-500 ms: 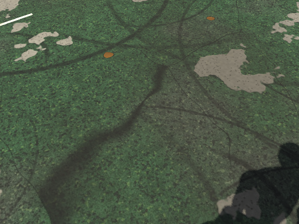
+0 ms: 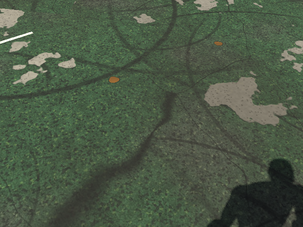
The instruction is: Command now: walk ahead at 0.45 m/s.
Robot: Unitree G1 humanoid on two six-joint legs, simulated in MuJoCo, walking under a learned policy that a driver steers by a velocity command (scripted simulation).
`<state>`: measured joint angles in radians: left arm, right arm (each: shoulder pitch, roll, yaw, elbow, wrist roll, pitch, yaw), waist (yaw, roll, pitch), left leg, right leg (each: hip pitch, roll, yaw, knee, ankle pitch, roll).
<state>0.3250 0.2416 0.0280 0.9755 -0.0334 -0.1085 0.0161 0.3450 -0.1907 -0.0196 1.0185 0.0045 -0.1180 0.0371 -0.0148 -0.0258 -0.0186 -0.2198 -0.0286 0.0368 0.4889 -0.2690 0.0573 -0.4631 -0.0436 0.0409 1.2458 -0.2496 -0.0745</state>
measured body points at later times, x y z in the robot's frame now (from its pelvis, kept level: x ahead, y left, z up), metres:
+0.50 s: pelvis +0.27 -0.03 -0.02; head +0.31 -0.03 +0.43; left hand +0.45 +0.21 -0.12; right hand +0.22 -0.28 -0.16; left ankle +0.07 +0.10 -0.64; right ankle +0.37 -0.11 -0.74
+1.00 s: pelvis +0.56 +0.03 -0.02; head +0.59 +0.05 +0.43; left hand +0.53 +0.30 -0.17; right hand +0.75 -0.21 -0.11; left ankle +0.66 +0.13 -0.74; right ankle +0.39 -0.11 -0.70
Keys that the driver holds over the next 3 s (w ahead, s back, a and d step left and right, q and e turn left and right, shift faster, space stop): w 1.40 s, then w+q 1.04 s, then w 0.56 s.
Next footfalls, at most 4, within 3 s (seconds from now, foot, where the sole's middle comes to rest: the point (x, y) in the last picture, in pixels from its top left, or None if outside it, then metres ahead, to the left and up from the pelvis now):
0.42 right None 0.41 -0.11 -0.78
0.96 left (120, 194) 0.70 0.13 -0.78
1.52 right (167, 143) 1.01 -0.11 -0.78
2.10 left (116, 110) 1.25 0.19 -0.78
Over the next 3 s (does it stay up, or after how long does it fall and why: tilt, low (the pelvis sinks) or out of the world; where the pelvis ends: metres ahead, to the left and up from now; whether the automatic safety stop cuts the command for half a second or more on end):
stays up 1.57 0.27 0.00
